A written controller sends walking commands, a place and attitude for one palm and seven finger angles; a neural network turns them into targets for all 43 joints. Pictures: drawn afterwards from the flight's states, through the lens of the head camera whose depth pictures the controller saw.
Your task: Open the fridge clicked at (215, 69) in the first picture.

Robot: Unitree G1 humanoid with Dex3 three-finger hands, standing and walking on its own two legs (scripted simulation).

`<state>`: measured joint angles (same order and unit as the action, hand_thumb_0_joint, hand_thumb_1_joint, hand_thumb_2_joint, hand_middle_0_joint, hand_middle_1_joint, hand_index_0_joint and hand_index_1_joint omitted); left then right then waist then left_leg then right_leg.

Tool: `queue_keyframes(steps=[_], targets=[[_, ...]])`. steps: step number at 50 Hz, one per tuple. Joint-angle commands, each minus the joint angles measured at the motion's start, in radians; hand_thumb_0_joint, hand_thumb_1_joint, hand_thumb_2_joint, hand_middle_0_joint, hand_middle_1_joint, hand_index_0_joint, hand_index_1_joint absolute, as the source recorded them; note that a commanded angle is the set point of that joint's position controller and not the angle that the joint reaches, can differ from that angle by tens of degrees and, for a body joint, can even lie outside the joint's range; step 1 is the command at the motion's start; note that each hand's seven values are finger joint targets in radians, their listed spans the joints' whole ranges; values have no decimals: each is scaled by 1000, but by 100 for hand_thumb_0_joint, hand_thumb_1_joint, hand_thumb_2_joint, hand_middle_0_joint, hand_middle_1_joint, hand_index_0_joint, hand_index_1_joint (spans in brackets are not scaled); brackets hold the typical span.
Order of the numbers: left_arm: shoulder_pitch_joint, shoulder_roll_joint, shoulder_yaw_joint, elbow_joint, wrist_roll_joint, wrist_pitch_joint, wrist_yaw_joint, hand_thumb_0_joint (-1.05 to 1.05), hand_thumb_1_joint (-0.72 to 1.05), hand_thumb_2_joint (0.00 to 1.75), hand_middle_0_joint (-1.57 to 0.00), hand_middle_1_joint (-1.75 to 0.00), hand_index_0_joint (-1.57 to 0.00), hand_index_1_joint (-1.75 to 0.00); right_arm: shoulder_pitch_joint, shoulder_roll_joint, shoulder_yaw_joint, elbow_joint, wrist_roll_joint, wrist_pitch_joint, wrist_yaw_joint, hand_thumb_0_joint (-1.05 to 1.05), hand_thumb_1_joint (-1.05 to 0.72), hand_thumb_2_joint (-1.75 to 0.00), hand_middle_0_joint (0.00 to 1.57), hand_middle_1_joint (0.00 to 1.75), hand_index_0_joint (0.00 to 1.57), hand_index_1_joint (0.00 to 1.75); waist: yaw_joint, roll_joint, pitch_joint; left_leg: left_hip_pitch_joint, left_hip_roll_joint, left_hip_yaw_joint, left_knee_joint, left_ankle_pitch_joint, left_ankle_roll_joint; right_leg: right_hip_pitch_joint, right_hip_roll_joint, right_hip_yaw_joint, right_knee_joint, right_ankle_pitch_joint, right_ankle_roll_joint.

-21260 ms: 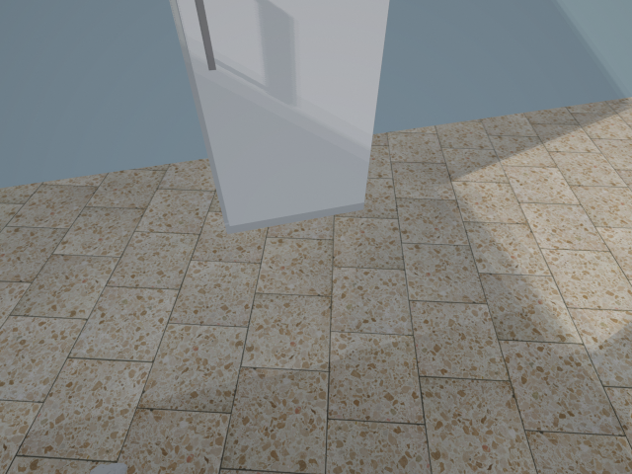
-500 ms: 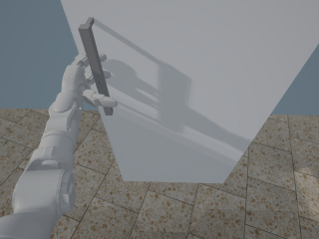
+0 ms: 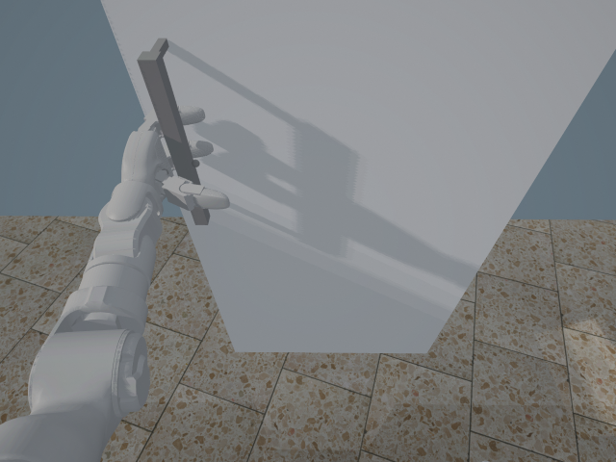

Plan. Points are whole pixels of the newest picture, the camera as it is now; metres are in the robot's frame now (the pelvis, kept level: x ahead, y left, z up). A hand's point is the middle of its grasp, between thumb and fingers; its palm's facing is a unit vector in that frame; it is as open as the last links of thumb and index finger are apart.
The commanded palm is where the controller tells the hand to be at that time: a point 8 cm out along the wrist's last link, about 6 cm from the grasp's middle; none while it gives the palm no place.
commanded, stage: slide the fingers in behind the handle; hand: left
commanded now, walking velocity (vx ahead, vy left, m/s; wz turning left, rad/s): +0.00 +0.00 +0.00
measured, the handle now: (184, 145) +0.51 +0.17 +0.15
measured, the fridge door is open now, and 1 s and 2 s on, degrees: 0 0 2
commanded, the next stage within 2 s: grip the handle and tug to test in 0.32 s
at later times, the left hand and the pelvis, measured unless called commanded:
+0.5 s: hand (194, 163) +0.46 +0.15 +0.16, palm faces -0.02 -1.00 +0.01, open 13.9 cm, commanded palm +0.43 +0.20 +0.16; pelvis +0.00 +0.01 +0.00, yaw -1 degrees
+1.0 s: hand (195, 161) +0.46 +0.15 +0.16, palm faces -0.01 -1.00 +0.01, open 7.1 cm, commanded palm +0.43 +0.20 +0.16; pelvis +0.00 +0.01 +0.00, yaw -1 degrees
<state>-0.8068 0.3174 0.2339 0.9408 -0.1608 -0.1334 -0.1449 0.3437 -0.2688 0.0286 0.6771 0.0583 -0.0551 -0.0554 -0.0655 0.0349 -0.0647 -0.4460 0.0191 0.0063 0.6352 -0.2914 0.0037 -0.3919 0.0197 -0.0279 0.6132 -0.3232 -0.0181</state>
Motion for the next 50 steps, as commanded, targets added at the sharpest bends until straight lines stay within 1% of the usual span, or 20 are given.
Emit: queue_keyframes(steps=[1,2,3,8,12,13,16,20,21,27,28,34,37,38,39,42,44,46,48,50], targets=[[-557,176,7,-215,1,-75,5,0,-50,30,-30,-120,-30,-120,22,-129,-51,-102,-6,-44,-12,0,-90,-90,20,30,20,30,-29,-32,-301,214,-23,-15,-53,165,40,18,7,10,-89,267,2],[-526,205,34,-206,-2,-80,8,0,-50,30,-30,-120,-30,-120,29,-135,-52,-104,-9,-43,-12,0,-90,-90,20,30,20,30,-18,-53,-316,207,-24,-15,-49,185,42,44,7,10,-85,284,0],[-523,201,26,-204,3,-80,5,0,-50,30,-30,-120,-30,-120,21,-133,-50,-105,-6,-41,-12,0,-90,-90,20,30,20,30,-20,-19,-322,214,-23,-11,-48,195,39,39,6,13,-79,299,-1],[-519,186,21,-187,0,-79,1,0,-50,30,-30,-120,-30,-120,27,-132,-49,-106,-6,-41,-8,0,-90,-90,20,30,20,30,-22,-44,-310,207,-20,-16,-48,211,38,35,9,6,-75,309,-1],[-531,206,35,-214,2,-85,3,0,-50,30,-30,-120,-30,-120,30,-134,-52,-106,-8,-41,-8,0,-90,-90,20,30,20,30,-17,-14,-323,222,-20,-19,-45,216,36,34,8,4,-73,297,-5],[-517,176,17,-218,0,-84,2,0,-50,30,-30,-120,-30,-120,24,-130,-50,-111,-7,-42,-6,0,-90,-90,20,30,20,30,-15,-10,-326,230,-19,-21,-47,223,34,27,11,2,-70,302,-6],[-519,168,12,-227,0,-82,7,0,-50,30,-30,-120,-30,-120,25,-131,-53,-109,-8,-44,-4,0,-90,-90,20,30,20,30,-18,-23,-314,234,-14,-23,-50,222,31,15,14,-2,-71,291,-6],[-493,173,20,-237,-1,-73,12,0,-50,30,-30,-120,-30,-120,21,-131,-52,-114,-8,-43,-3,0,-90,-90,20,30,20,30,-14,-42,-310,227,-13,-21,-51,225,33,23,15,-2,-72,297,-3],[-508,194,33,-254,3,-75,15,0,-50,30,-30,-120,-30,-120,23,-133,-53,-113,-9,-42,-4,0,-90,-90,20,30,20,30,-12,-22,-317,230,-13,-22,-54,230,32,27,14,-1,-70,300,-5],[-486,187,29,-271,3,-74,14,0,-22,42,-33,-124,-33,-124,20,-131,-53,-118,-10,-40,-6,0,-90,-90,20,30,20,30,-11,-13,-319,242,-13,-19,-52,247,33,37,14,-2,-73,307,-7],[-458,202,48,-265,3,-71,14,0,-17,44,-33,-125,-33,-125,17,-132,-53,-120,-8,-40,-6,0,-90,-90,20,30,20,30,0,-15,-324,240,-11,-19,-51,252,31,39,14,-1,-71,314,-7],[-523,151,-4,-250,-2,-57,9,0,11,56,-36,-129,-36,-129,16,-132,-52,-111,-6,-42,-8,0,-90,-90,20,30,20,30,-28,-8,-296,248,-10,-29,-55,211,29,-6,14,-4,-81,265,-5],[-522,170,13,-239,-2,-65,16,0,25,62,-38,-131,-38,-131,26,-136,-54,-106,-9,-43,-10,0,-90,-90,20,30,20,30,-23,-38,-307,244,-10,-32,-53,219,30,6,14,-7,-79,262,-7],[-534,152,-2,-246,-1,-67,15,0,29,64,-38,-131,-38,-131,19,-132,-51,-108,-9,-46,-7,0,-90,-90,20,30,20,30,-24,1,-320,255,-12,-28,-51,226,30,0,13,-2,-75,275,-6],[-525,190,32,-229,3,-69,20,0,34,66,-39,-132,-39,-132,26,-134,-52,-101,-10,-45,-8,0,-90,-90,20,30,20,30,-17,-14,-317,245,-11,-32,-51,220,28,4,13,-3,-74,269,-7],[-547,177,15,-209,8,-75,22,0,48,72,-41,-134,-41,-134,33,-135,-51,-100,-14,-43,-7,0,-90,-90,20,30,20,30,-27,-24,-304,227,-14,-29,-51,214,30,7,11,-4,-74,267,-6],[-523,193,34,-227,11,-82,22,0,57,76,-42,-135,-42,-135,28,-135,-54,-107,-12,-43,-4,0,-90,-90,20,30,20,30,-15,-4,-340,247,-13,-26,-45,241,29,13,13,1,-67,293,-7],[-524,163,11,-239,7,-83,19,0,67,80,-43,-137,-43,-137,29,-131,-54,-109,-12,-44,-1,0,-90,-90,20,30,20,30,-17,0,-346,257,-11,-28,-43,260,27,14,15,-3,-63,308,-8],[-493,195,44,-245,4,-83,21,0,76,84,-44,-138,-44,-138,32,-135,-57,-111,-13,-42,-2,0,-90,-90,20,30,20,30,-10,-36,-365,253,-12,-22,-38,281,31,40,16,-1,-62,337,-5],[-484,201,46,-261,1,-77,14,0,85,88,-44,-139,-44,-139,24,-133,-55,-116,-11,-39,-3,0,-90,-90,20,30,20,30,-7,-19,-349,234,-15,-13,-42,264,33,55,15,5,-66,344,-5]])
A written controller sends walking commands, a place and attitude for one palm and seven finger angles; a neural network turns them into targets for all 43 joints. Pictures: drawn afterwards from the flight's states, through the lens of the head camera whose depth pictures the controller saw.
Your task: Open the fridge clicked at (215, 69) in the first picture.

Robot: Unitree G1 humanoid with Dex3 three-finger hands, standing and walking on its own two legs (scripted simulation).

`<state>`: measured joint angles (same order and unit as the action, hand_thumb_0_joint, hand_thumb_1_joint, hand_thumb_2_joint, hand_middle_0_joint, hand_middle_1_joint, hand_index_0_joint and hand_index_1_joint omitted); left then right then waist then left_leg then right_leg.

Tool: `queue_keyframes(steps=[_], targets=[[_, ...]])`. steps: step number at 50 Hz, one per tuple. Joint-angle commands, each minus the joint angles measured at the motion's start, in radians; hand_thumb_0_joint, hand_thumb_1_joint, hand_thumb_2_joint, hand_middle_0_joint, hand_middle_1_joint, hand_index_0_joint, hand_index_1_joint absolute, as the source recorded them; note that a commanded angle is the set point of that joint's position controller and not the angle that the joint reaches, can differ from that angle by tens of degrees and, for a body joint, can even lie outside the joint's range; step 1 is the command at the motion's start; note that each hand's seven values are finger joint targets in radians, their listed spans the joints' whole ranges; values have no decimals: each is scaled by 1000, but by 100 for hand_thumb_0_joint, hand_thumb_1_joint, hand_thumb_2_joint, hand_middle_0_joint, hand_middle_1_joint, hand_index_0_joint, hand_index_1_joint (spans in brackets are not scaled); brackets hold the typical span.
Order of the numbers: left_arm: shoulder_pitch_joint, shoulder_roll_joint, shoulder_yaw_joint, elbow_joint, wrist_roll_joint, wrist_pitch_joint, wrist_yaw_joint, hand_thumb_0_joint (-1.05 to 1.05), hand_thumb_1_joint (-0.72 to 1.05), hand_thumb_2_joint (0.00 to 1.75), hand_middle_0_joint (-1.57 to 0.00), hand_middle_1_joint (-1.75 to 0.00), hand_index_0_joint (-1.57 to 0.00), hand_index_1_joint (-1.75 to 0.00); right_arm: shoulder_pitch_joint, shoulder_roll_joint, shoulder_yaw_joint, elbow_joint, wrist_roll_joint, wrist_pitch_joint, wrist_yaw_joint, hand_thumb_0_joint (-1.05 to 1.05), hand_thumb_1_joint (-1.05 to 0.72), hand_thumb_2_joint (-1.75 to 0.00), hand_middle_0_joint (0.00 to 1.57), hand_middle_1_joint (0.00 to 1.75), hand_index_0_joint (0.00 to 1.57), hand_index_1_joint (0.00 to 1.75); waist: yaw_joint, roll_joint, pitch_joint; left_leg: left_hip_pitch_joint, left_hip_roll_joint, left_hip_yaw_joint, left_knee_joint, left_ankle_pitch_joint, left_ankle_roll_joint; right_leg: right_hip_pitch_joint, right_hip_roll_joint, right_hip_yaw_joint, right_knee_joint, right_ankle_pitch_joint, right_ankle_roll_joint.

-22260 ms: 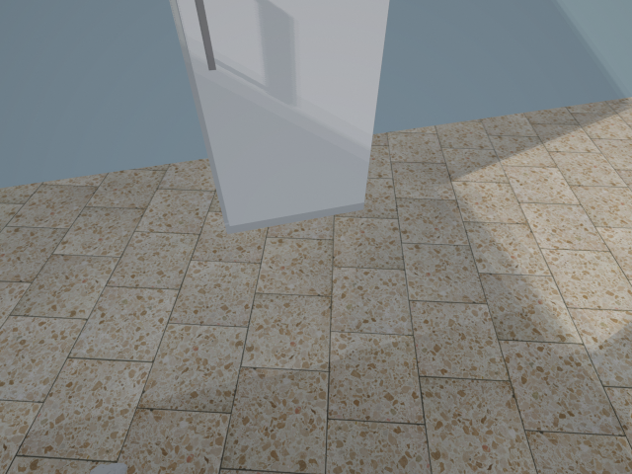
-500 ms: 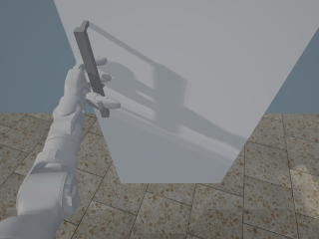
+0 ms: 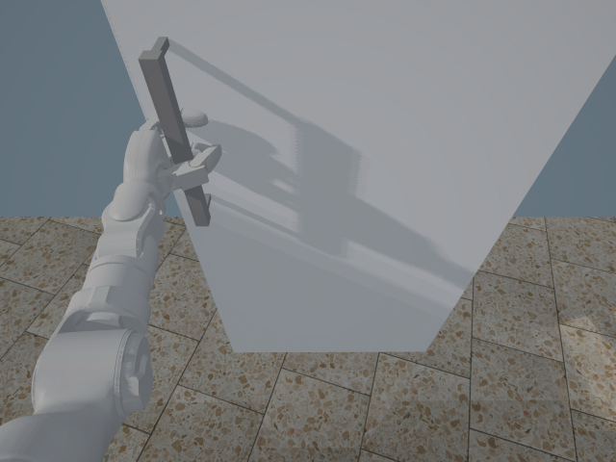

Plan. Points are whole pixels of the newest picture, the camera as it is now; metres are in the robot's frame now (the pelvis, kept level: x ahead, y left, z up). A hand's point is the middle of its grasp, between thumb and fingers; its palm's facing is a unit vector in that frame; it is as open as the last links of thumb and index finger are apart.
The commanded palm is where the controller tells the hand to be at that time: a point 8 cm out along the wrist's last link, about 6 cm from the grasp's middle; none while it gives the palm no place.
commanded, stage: grip the handle and tug to test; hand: left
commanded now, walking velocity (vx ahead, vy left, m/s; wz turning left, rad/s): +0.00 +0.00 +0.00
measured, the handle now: (185, 145) +0.50 +0.17 +0.15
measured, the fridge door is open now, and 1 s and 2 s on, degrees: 0 2 27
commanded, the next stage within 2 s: pull the door a little, standing still in 0.84 s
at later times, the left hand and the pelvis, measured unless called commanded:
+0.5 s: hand (197, 164) +0.45 +0.14 +0.16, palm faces -0.01 -1.00 +0.02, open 5.2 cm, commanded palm +0.42 +0.20 +0.16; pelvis +0.01 +0.00 +0.00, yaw -1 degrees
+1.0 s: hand (195, 173) +0.44 +0.14 +0.16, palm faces -0.02 -1.00 +0.02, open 5.3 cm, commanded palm +0.40 +0.19 +0.16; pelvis +0.04 +0.00 +0.01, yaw -2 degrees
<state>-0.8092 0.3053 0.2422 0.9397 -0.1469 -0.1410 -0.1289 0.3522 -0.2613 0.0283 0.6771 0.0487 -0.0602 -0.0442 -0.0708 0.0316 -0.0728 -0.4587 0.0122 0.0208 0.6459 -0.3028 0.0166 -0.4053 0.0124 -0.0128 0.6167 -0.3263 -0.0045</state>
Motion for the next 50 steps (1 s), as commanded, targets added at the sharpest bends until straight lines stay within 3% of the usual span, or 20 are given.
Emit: queue_keyframes(steps=[1,2,3,6,8,11,16,21,23,25,30,33,35,37,41,43,44,47,49,50], targets=[[-476,215,36,-260,-11,-66,-4,0,90,90,-45,-140,-45,-140,14,-140,-54,-117,0,-32,-14,0,-90,-90,20,30,20,30,-1,-25,-324,235,-8,-27,-56,262,20,68,22,-13,-73,339,-18],[-465,209,31,-233,-13,-61,-4,0,90,90,-45,-140,-45,-140,18,-142,-53,-116,0,-29,-18,0,-90,-90,20,30,20,30,-10,-58,-296,218,-9,-25,-56,255,26,71,21,-13,-80,337,-16],[-474,239,51,-237,-11,-59,-5,0,90,90,-45,-140,-45,-140,14,-143,-53,-114,1,-26,-20,0,-90,-90,20,30,20,30,-5,-44,-285,206,-9,-24,-61,241,25,68,20,-10,-82,330,-15],[-500,210,24,-274,-15,-58,-12,0,90,90,-45,-140,-45,-140,13,-139,-53,-115,1,-28,-21,0,-90,-90,20,30,20,30,-13,-9,-316,241,-9,-26,-59,248,23,59,20,-11,-82,329,-17],[-470,243,62,-280,-21,-60,-10,0,90,90,-45,-140,-45,-140,10,-140,-53,-119,0,-26,-22,0,-90,-90,20,30,20,30,5,-8,-337,243,-10,-28,-59,265,22,83,20,-9,-77,343,-19],[-450,219,48,-319,-20,-59,-4,0,90,90,-45,-140,-45,-140,2,-135,-55,-126,-1,-28,-17,0,-90,-90,20,30,20,30,11,11,-351,261,-10,-22,-58,296,20,93,21,-11,-73,372,-19],[-396,201,35,-347,-25,-51,-6,0,90,90,-45,-140,-45,-140,-14,-133,-55,-136,3,-23,-17,0,-90,-90,20,30,20,30,11,-19,-320,255,-8,-16,-61,305,23,104,23,-9,-81,396,-17],[-397,233,59,-343,-25,-35,-9,0,90,90,-45,-140,-45,-140,-12,-137,-54,-135,2,-17,-23,0,-90,-90,20,30,20,30,11,-36,-315,242,-10,-13,-68,300,25,121,20,-7,-86,404,-15],[-345,250,83,-346,-27,-31,-10,0,90,90,-45,-140,-45,-140,-16,-136,-55,-141,2,-13,-24,0,-90,-90,20,30,20,30,27,-26,-325,244,-11,-9,-68,316,26,140,18,-5,-84,421,-17],[-330,235,72,-357,-32,-19,-17,0,90,90,-45,-140,-45,-140,-24,-135,-52,-148,3,-10,-23,0,-90,-90,20,30,20,30,25,-36,-315,236,-12,-5,-70,313,27,145,17,-5,-87,428,-15],[-199,253,109,-456,-43,2,-21,0,90,90,-45,-140,-45,-140,-43,-130,-55,-175,2,-2,-20,0,-90,-90,20,30,20,30,64,-12,-365,259,-12,5,-72,397,26,210,15,-3,-76,515,-18],[-119,266,123,-515,-48,23,-27,0,90,90,-45,-140,-45,-140,-55,-130,-55,-193,5,8,-19,0,-90,-90,20,30,20,30,76,-37,-350,248,-9,9,-81,438,26,246,13,-9,-74,560,-17],[-70,221,95,-592,-51,40,-28,0,90,90,-45,-140,-45,-140,-72,-122,-58,-211,7,9,-15,0,-90,-90,20,30,20,30,85,3,-367,286,-6,14,-77,498,25,250,13,-6,-72,596,-17],[-12,223,104,-623,-55,60,-22,0,90,90,-45,-140,-45,-140,-73,-122,-60,-215,7,12,-14,0,-90,-90,20,30,20,30,92,-13,-359,291,-3,15,-79,529,24,266,13,-10,-76,610,-16],[39,188,84,-703,-58,109,-17,0,90,90,-45,-140,-45,-140,-92,-117,-60,-224,10,18,-11,0,-90,-90,20,30,20,30,87,-13,-333,315,2,19,-90,548,23,257,15,-11,-90,629,-13],[42,222,111,-730,-54,125,-7,0,90,90,-45,-140,-45,-140,-97,-119,-61,-223,9,23,-14,0,-90,-90,20,30,20,30,91,-20,-335,317,2,18,-96,564,24,275,12,-9,-91,643,-13],[46,189,84,-759,-52,136,-6,0,90,90,-45,-140,-45,-140,-102,-114,-59,-228,7,23,-14,0,-90,-90,20,30,20,30,89,11,-342,331,1,19,-95,585,22,273,11,-11,-91,646,-14],[82,175,77,-800,-51,157,7,0,90,90,-45,-140,-45,-140,-103,-112,-61,-226,3,26,-14,0,-90,-90,20,30,20,30,92,1,-352,369,5,13,-91,658,21,281,12,-14,-96,674,-13],[-59,119,9,-786,-46,172,17,0,90,90,-45,-140,-45,-140,-106,-110,-58,-203,6,29,-18,0,-90,-90,20,30,20,30,42,-10,-297,374,6,7,-91,593,21,218,15,-19,-111,632,-8],[-93,103,-4,-769,-43,178,25,0,90,90,-45,-140,-45,-140,-101,-110,-59,-193,3,30,-21,0,-90,-90,20,30,20,30,32,-26,-290,376,6,-1,-92,575,20,203,16,-22,-115,610,-9]])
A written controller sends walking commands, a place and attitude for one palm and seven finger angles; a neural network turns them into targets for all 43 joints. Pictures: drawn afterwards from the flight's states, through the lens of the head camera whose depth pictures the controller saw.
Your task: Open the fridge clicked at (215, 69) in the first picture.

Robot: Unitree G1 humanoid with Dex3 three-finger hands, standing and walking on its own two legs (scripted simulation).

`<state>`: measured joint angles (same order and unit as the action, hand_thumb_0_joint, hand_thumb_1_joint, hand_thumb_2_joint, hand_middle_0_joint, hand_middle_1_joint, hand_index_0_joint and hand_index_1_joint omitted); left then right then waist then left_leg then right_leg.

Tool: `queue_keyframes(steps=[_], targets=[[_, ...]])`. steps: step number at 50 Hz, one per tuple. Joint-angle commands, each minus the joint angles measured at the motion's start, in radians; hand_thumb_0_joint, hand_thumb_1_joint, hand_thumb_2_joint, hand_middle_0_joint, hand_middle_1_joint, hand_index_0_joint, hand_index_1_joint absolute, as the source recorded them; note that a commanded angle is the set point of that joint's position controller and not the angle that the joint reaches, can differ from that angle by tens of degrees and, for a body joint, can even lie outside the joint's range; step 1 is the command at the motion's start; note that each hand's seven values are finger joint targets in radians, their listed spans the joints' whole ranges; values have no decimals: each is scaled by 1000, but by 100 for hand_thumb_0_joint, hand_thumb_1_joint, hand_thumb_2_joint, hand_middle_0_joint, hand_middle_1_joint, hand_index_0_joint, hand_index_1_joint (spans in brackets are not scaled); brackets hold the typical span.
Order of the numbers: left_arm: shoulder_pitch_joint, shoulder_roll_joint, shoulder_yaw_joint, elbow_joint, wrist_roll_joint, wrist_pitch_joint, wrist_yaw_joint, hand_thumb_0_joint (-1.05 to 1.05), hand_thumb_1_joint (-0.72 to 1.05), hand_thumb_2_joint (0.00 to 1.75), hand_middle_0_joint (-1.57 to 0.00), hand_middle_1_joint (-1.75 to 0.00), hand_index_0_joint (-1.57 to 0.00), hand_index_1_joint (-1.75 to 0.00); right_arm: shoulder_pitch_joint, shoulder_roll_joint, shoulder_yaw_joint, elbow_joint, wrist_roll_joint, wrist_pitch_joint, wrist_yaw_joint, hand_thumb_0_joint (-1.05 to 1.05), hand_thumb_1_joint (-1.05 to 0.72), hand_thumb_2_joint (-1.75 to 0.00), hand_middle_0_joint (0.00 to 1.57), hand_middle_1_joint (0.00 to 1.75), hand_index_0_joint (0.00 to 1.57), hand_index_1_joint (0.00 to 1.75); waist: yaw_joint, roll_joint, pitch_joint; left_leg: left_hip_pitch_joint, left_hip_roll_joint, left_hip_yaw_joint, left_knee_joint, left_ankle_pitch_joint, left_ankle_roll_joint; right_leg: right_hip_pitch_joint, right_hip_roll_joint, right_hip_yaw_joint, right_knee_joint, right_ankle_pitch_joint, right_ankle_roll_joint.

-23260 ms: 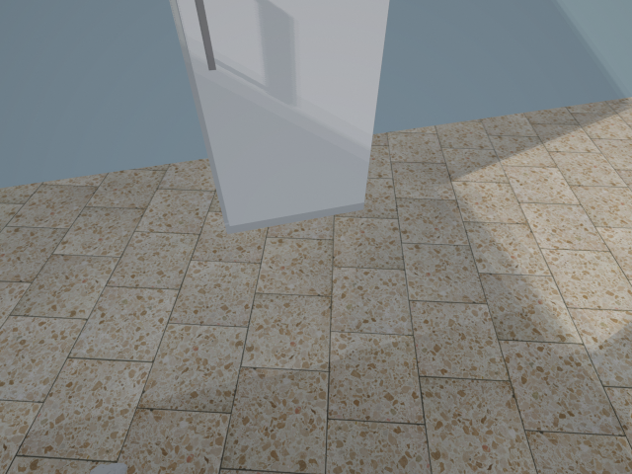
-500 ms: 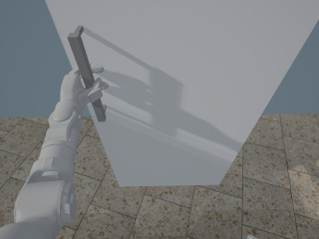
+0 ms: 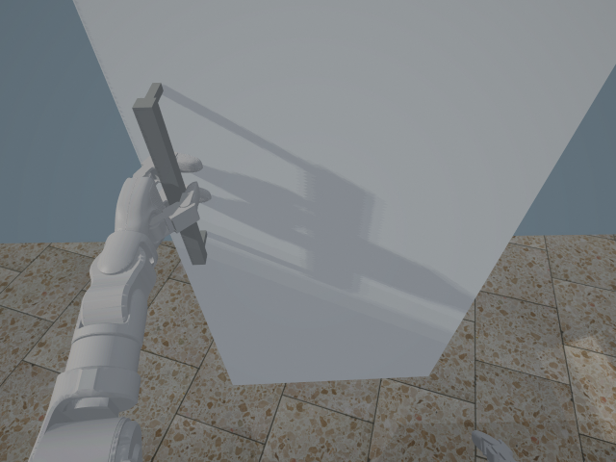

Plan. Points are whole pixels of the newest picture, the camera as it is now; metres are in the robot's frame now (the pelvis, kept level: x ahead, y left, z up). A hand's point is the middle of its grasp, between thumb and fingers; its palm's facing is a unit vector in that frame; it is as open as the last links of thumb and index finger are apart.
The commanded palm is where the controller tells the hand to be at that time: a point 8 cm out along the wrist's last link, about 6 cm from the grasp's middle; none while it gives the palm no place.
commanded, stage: pull the door a little, standing still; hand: left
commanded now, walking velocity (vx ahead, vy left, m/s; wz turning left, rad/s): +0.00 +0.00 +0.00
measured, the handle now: (180, 186) +0.44 +0.19 +0.14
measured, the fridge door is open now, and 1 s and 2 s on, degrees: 2 27 55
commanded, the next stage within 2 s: walk backward, drawing the door open in 0.22 s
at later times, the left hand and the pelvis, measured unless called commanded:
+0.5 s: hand (190, 276) +0.29 +0.14 +0.14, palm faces +0.06 -0.99 -0.16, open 5.9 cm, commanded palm +0.26 +0.19 +0.15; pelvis -0.02 +0.00 +0.01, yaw +1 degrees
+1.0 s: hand (229, 389) +0.17 +0.08 +0.14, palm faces +0.16 -0.97 -0.19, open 6.2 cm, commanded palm +0.13 +0.12 +0.15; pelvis -0.09 -0.07 +0.00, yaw +7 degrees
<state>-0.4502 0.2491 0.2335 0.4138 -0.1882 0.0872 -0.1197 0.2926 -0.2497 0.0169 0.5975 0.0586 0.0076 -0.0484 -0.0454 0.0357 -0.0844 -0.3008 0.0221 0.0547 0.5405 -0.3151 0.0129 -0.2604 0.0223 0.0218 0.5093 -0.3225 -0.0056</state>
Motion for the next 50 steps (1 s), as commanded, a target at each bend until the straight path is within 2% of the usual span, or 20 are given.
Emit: queue_keyframes(steps=[1,4,9,11,12,15,16,17,18,19,24,28,34,38,42,44,46,47,48,50], targets=[[-425,163,14,-243,3,-46,20,0,90,90,-45,-140,-45,-140,-44,-122,-48,-114,-8,-38,-18,0,-90,-90,20,30,20,30,21,-17,-288,225,-4,-38,14,600,22,59,6,-58,-5,597,-12],[-357,143,-1,-284,7,-48,23,0,90,90,-45,-140,-45,-140,-57,-116,-45,-122,-12,-40,-15,0,-90,-90,20,30,20,30,42,6,-344,252,-7,-39,17,658,20,98,-1,-57,4,636,-15],[-196,120,-7,-370,-6,-62,6,0,90,90,-45,-140,-45,-140,-102,-108,-39,-150,-10,-48,-7,0,-90,-90,20,30,20,30,69,-44,-323,243,-7,-36,-3,636,20,137,-2,-62,0,643,-15],[-143,103,-21,-439,-13,-60,0,0,90,90,-45,-140,-45,-140,-124,-103,-36,-165,-9,-53,-4,0,-90,-90,20,30,20,30,75,-29,-309,245,-8,-32,-13,618,19,145,-4,-62,-5,634,-16],[-70,114,-7,-466,-15,-59,1,0,90,90,-45,-140,-45,-140,-132,-102,-35,-175,-10,-53,-4,0,-90,-90,20,30,20,30,89,-30,-305,242,-7,-30,-14,626,20,166,-7,-63,-5,639,-17],[78,81,-30,-585,-28,-34,-5,0,90,90,-45,-140,-45,-140,-171,-90,-26,-197,-7,-57,1,0,-90,-90,20,30,20,30,94,-52,-266,233,-4,-25,-33,593,19,171,-7,-67,-12,640,-12],[45,94,-31,-645,-29,-26,-4,0,90,90,-45,-140,-45,-140,-184,-91,-23,-200,-6,-57,0,0,-90,-90,20,30,20,30,89,-33,-254,235,-5,-23,-40,560,19,162,-7,-66,-22,614,-13],[-226,299,12,-686,80,-119,95,0,90,90,-45,-140,-45,-140,-164,-89,-3,-210,-12,-49,-33,0,-90,-90,20,30,20,30,22,24,-54,192,5,-25,-24,432,41,26,-64,14,-118,525,14],[-95,182,-39,-595,85,-147,126,0,90,90,-45,-140,-45,-140,-189,-84,-15,-159,-34,-41,-39,0,-90,-90,20,30,20,30,36,-52,-79,202,15,-43,-9,376,43,11,-76,12,-151,472,18],[27,120,-96,-560,95,-156,138,0,90,90,-45,-140,-45,-140,-190,-89,-21,-160,-41,-27,-44,0,-90,-90,20,30,20,30,38,-86,-88,222,22,-48,-16,374,40,10,-81,14,-157,468,18],[128,95,-152,-703,121,-208,171,0,90,90,-45,-140,-45,-140,-208,-75,-24,-182,-54,26,-49,0,-90,-90,20,30,20,30,27,-25,-215,332,57,-66,-63,613,40,64,-68,-21,-99,529,26],[193,77,-184,-780,129,-217,186,0,90,90,-45,-140,-45,-140,-224,-64,-19,-205,-58,55,-44,0,-90,-90,20,30,20,30,22,-3,-227,341,73,-90,-95,678,34,71,-49,-36,-85,473,30],[265,48,-220,-849,142,-218,200,0,90,90,-45,-140,-45,-140,-237,-47,-12,-215,-66,68,-39,0,-90,-90,20,30,20,30,11,32,-144,229,88,-156,-201,455,33,38,-17,-50,-82,229,37],[300,26,-238,-891,148,-214,205,0,90,90,-45,-140,-45,-140,-256,-41,-16,-207,-69,56,-41,0,-90,-90,20,30,20,30,6,56,-80,81,144,-283,-306,171,65,30,-6,-19,-28,71,31],[333,40,-229,-959,163,-211,207,0,90,90,-45,-140,-45,-140,-258,-44,-33,-189,-72,33,-42,0,-90,-90,20,30,20,30,4,58,-87,6,151,-324,-323,26,76,64,-6,-1,-35,41,20],[365,17,-246,-977,165,-206,202,0,90,90,-45,-140,-45,-140,-263,-34,-38,-182,-72,18,-43,0,-90,-90,20,30,20,30,10,40,-94,-27,138,-305,-306,-2,75,90,-9,-3,-64,29,18],[380,20,-244,-1017,165,-200,199,0,90,90,-45,-140,-45,-140,-257,-17,-43,-174,-69,0,-44,0,-90,-90,20,30,20,30,7,-19,-110,-16,80,-227,-245,-5,46,81,-34,-13,-144,16,16],[399,48,-224,-1029,167,-195,202,0,90,90,-45,-140,-45,-140,-250,-19,-52,-160,-65,-9,-45,0,-90,-90,20,30,20,30,5,-74,-119,24,42,-171,-184,-6,26,42,-64,-10,-195,-25,8],[404,31,-235,-1057,164,-192,201,0,90,90,-45,-140,-45,-140,-235,-6,-52,-151,-61,-19,-46,0,-90,-90,20,30,20,30,-2,-105,-140,73,8,-115,-106,27,8,0,-103,-18,-221,-57,-8],[424,38,-226,-1082,168,-182,205,0,90,90,-45,-140,-45,-140,-215,1,-56,-124,-66,-46,-52,0,-90,-90,20,30,20,30,-11,-122,-145,111,-22,-51,49,58,-7,-88,-165,-33,-238,-45,-24]])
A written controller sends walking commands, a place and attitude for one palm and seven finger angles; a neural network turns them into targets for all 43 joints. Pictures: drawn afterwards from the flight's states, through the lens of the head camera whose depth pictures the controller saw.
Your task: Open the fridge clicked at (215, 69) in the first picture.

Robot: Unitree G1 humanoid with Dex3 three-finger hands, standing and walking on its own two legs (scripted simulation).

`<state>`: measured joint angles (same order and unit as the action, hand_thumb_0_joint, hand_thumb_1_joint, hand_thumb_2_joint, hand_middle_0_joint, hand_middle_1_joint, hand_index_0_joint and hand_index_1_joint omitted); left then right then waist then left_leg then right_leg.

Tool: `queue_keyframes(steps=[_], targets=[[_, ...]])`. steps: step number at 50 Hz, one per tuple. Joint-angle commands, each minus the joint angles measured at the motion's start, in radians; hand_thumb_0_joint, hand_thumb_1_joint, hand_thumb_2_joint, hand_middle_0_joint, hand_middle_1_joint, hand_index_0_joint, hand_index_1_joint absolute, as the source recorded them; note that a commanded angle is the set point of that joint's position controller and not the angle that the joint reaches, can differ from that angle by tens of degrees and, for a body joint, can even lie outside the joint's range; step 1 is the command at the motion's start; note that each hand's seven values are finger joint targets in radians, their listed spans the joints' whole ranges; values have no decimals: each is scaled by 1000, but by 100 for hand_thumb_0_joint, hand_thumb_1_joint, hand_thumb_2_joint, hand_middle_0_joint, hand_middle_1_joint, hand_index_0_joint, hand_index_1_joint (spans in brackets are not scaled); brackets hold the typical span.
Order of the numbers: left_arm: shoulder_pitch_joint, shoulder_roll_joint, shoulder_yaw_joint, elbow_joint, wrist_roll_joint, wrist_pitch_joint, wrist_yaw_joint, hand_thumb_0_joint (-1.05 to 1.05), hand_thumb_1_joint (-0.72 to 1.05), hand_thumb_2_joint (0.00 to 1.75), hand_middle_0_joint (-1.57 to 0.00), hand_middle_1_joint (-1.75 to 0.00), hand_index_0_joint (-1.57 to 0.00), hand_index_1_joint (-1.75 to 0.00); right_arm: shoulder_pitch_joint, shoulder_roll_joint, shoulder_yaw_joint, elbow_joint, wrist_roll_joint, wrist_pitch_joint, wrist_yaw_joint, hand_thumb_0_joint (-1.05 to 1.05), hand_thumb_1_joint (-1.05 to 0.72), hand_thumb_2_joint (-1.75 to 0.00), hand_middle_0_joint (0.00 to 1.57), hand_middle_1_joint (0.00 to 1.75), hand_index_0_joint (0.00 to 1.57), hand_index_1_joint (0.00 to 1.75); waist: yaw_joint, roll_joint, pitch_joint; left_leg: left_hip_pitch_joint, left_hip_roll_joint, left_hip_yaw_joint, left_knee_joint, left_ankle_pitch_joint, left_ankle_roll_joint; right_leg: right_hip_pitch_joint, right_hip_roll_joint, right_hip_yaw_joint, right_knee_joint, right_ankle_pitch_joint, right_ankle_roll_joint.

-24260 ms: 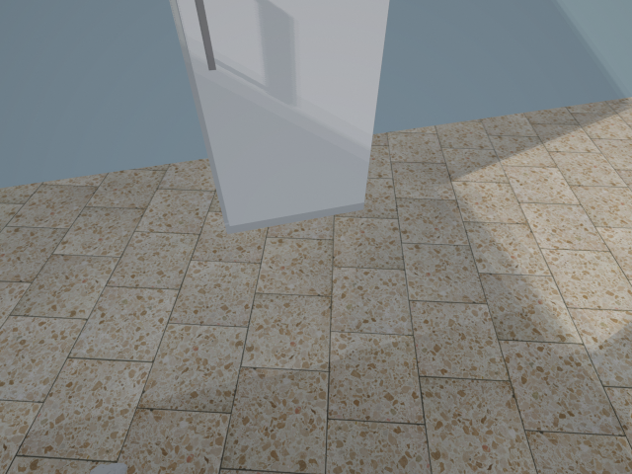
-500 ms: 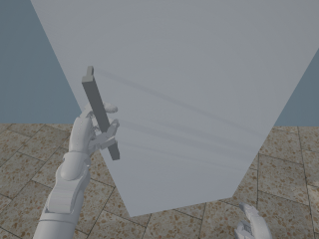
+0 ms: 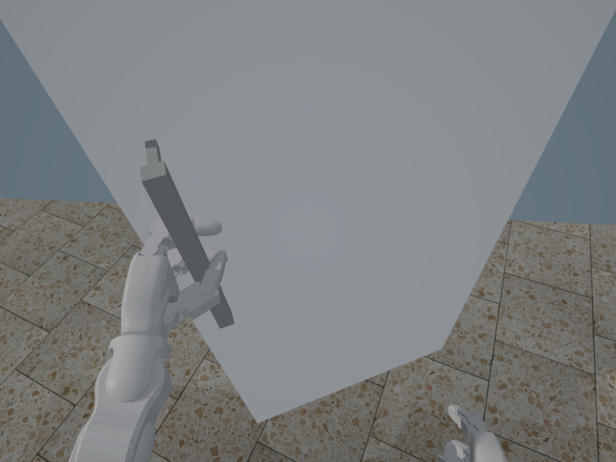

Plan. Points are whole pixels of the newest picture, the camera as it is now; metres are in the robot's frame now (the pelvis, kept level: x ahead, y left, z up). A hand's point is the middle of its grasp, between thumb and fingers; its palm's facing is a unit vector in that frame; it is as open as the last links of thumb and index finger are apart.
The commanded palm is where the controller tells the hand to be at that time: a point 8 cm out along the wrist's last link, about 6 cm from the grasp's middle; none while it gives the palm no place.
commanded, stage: walk backward, drawing the door open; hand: left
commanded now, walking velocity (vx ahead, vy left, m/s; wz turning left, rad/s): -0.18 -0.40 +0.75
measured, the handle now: (195, 250) +0.33 +0.14 +0.14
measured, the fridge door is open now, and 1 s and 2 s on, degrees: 27 55 70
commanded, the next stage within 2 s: stop walking and hold the door back in 1.28 s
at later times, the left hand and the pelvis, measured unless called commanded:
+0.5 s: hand (271, 379) +0.18 +0.04 +0.13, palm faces +0.33 -0.93 -0.17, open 6.4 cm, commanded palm +0.14 +0.08 +0.14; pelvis -0.02 -0.16 -0.02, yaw +25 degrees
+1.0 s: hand out of the picture +0.10 -0.08 +0.14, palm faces +0.82 -0.50 -0.28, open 6.5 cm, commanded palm +0.04 -0.08 +0.14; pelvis +0.04 -0.39 +0.00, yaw +48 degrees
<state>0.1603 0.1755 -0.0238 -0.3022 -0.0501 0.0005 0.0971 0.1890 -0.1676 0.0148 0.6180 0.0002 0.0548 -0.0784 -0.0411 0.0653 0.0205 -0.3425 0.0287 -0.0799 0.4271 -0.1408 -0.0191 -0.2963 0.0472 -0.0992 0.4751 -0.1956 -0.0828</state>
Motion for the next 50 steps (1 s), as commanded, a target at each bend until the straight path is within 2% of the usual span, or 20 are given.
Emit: queue_keyframes(steps=[1,5,6,8,10,13,16,19,23,24,25,26,27,29,34,36,38,39,42,50], targets=[[-176,110,35,-372,34,-92,-12,0,90,90,-45,-140,-45,-140,-101,-78,-55,-133,-10,-107,-26,0,-90,-90,20,30,20,30,-17,-151,-247,132,-33,99,225,-126,21,-54,-203,73,-189,-113,50],[-166,90,7,-407,28,-96,-31,0,90,90,-45,-140,-45,-140,-46,-71,-52,-113,-15,-171,-42,0,-90,-90,20,30,20,30,-42,-121,-177,121,2,71,237,-127,36,-86,-179,-7,7,116,49],[-166,76,-8,-414,22,-103,-36,0,90,90,-45,-140,-45,-140,-18,-80,-55,-107,-17,-191,-45,0,-90,-90,20,30,20,30,-66,-74,-147,213,74,-48,75,-27,81,-192,-113,-29,136,114,103],[-161,85,-8,-441,35,-143,-54,0,90,90,-45,-140,-45,-140,-43,-113,-66,-123,-74,-205,-40,0,-90,-90,20,30,20,30,-49,245,-148,186,447,-733,-256,174,289,-307,-37,196,644,-290,180],[-87,118,58,-457,67,-165,-60,0,90,90,-45,-140,-45,-140,-163,-116,-75,-127,-67,-193,-25,0,-90,-90,20,30,20,30,32,45,-87,-72,419,-517,-130,20,235,-144,-120,381,594,-297,99],[-91,71,38,-448,32,-153,-29,0,90,90,-45,-140,-45,-140,-143,-101,-74,-126,-31,-206,-16,0,-90,-90,20,30,20,30,27,-17,-174,-200,91,-126,-42,-356,60,255,-30,92,-11,-184,77],[-192,162,110,-526,46,-138,-16,0,90,90,-45,-140,-45,-140,-104,-56,-72,-110,-19,-185,-16,0,-90,-90,20,30,20,30,0,-171,-225,-69,-86,176,542,-329,-33,-34,-324,171,-209,-318,-61],[-196,111,62,-478,66,-137,-45,0,90,90,-45,-140,-45,-140,-111,-44,-63,-129,-34,-214,-37,0,-90,-90,20,30,20,30,22,-206,-148,-160,18,132,743,-414,-6,13,-361,159,-121,71,-144],[-206,74,1,-483,28,-174,-51,0,90,90,-45,-140,-45,-140,-11,-65,-45,-128,-31,-248,-47,0,-90,-90,20,30,20,30,-56,-44,-214,284,102,56,1,-1,29,-151,-197,-43,363,238,1],[-234,61,-9,-497,27,-193,-54,0,90,90,-45,-140,-45,-140,-28,-130,-72,-149,-48,-256,-40,0,-90,-90,20,30,20,30,-34,182,-221,499,416,-434,-117,478,143,-451,-56,-14,601,-222,100],[-238,92,12,-478,64,-216,-49,0,90,90,-45,-140,-45,-140,-37,-146,-69,-146,-60,-247,-19,0,-90,-90,20,30,20,30,-12,114,-231,519,551,-609,-111,615,237,-470,-72,157,727,-338,121],[-217,85,27,-437,87,-224,-46,0,90,90,-45,-140,-45,-140,-66,-159,-86,-144,-49,-241,-9,0,-90,-90,20,30,20,30,-2,14,-211,497,521,-524,-39,670,259,-505,-82,186,727,-323,112],[-234,138,81,-556,60,-234,-51,0,90,90,-45,-140,-45,-140,-80,-147,-91,-154,-57,-246,-11,0,-90,-90,20,30,20,30,-1,188,-235,467,472,-518,-22,634,259,-503,-89,200,732,-358,133],[-241,121,92,-517,62,-228,-54,0,90,90,-45,-140,-45,-140,-120,-138,-87,-114,-45,-251,-4,0,-90,-90,20,30,20,30,19,161,-166,310,388,-316,-15,427,202,-358,-116,225,626,-235,130],[-203,120,139,-437,23,-172,-14,0,90,90,-45,-140,-45,-140,-119,-122,-71,-160,4,-234,2,0,-90,-90,20,30,20,30,28,185,-183,0,186,-83,-21,-119,99,172,-9,26,101,-129,152],[-208,188,196,-447,26,-171,2,0,90,90,-45,-140,-45,-140,-93,-90,-61,-157,16,-216,7,0,-90,-90,20,30,20,30,17,-8,-196,-11,31,17,171,-257,29,181,-80,54,-134,-51,132],[-125,272,304,-441,24,-148,16,0,90,90,-45,-140,-45,-140,-131,-80,-81,-169,3,-202,-6,0,-90,-90,20,30,20,30,70,-411,-241,-121,-78,93,738,-465,-15,42,-381,395,-234,-165,-28],[-149,257,269,-464,33,-147,8,0,90,90,-45,-140,-45,-140,-155,-80,-77,-170,-3,-203,-11,0,-90,-90,20,30,20,30,66,-377,-216,-157,-50,29,922,-486,-4,10,-426,454,-227,-160,-75],[-105,229,275,-436,25,-176,7,0,90,90,-45,-140,-45,-140,-155,-56,-42,-150,-21,-192,-15,0,-90,-90,20,30,20,30,53,-165,-204,-229,12,90,812,-416,-36,217,-365,161,-62,249,-104],[-62,206,247,-478,24,-170,26,0,90,90,-45,-140,-45,-140,-22,-75,-37,-189,-28,-199,-41,0,-90,-90,20,30,20,30,41,-185,-272,14,-11,228,189,-387,12,254,-325,78,-117,253,-37]])
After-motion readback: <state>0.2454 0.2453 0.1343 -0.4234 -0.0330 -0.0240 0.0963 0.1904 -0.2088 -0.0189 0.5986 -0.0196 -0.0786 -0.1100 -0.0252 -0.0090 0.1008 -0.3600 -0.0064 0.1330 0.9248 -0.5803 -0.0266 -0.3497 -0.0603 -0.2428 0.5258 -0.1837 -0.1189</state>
